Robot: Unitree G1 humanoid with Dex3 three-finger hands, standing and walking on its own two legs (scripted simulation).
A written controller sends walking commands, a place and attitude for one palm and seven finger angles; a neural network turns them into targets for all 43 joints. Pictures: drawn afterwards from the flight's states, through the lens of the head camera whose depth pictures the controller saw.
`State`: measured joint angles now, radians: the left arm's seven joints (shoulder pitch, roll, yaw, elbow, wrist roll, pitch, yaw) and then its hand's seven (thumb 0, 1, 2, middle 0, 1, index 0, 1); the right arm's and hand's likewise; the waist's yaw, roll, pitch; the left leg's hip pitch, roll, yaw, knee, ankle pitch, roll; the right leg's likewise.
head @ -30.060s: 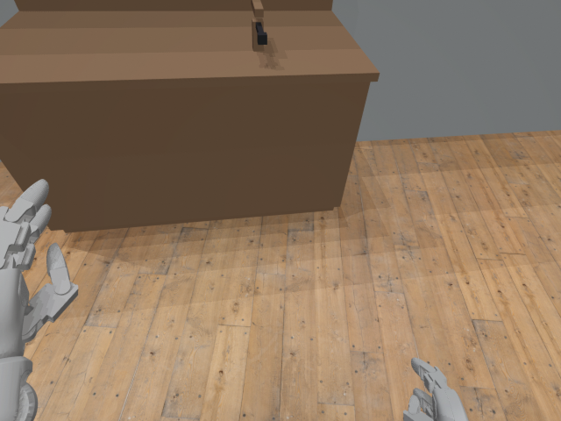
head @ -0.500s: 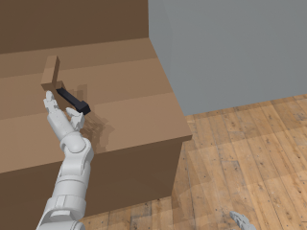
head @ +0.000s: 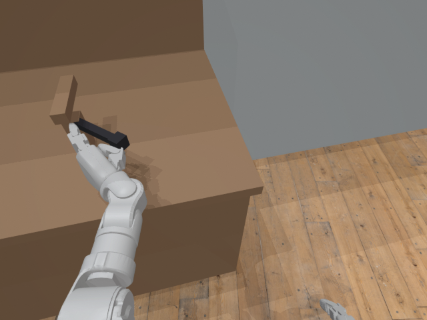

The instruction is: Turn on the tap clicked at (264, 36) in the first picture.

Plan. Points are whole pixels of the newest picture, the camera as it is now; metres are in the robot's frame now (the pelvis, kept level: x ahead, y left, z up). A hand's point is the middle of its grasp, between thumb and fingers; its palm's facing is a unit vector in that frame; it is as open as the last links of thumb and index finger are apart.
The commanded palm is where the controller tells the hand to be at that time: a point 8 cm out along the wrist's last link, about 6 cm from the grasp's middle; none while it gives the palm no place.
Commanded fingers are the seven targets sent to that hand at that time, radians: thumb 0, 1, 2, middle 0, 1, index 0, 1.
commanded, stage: push the lever round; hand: left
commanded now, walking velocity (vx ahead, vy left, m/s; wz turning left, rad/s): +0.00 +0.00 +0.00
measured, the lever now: (119, 142) +0.43 +0.21 +0.10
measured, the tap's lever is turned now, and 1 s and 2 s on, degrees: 47 73 75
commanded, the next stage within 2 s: lift the hand up off the lever in 0.94 s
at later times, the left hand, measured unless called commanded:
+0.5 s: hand (134, 143) +0.44 +0.18 +0.09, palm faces +0.79 -0.60 -0.10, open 7.5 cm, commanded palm +0.39 +0.19 +0.10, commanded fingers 0.00 0.90 0.90 -0.15 -0.15 -0.15 -0.15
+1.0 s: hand (141, 133) +0.46 +0.17 +0.10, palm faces +0.80 -0.59 -0.11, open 7.6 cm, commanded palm +0.41 +0.19 +0.10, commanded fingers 0.00 0.90 0.90 -0.15 -0.15 -0.15 -0.15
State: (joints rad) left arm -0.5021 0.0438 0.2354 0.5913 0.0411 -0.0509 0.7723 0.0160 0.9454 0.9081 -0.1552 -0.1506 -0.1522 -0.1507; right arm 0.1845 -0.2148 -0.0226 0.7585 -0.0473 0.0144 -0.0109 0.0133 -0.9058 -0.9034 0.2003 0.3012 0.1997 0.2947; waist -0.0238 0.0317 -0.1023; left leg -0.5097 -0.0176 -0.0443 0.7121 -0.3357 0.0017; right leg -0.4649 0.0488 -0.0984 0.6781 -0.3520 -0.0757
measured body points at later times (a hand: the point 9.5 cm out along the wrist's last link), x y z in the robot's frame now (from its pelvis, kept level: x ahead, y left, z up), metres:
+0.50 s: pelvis -0.01 +0.00 -0.01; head +0.03 -0.01 +0.44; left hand +0.39 +0.21 +0.10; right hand +0.10 -0.24 -0.14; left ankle +0.01 +0.12 -0.72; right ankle -0.01 -0.07 -0.72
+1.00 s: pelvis +0.00 -0.01 -0.01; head +0.05 -0.01 +0.44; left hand +0.42 +0.20 +0.10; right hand +0.06 -0.26 -0.14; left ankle +0.01 +0.12 -0.72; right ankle -0.01 -0.07 -0.72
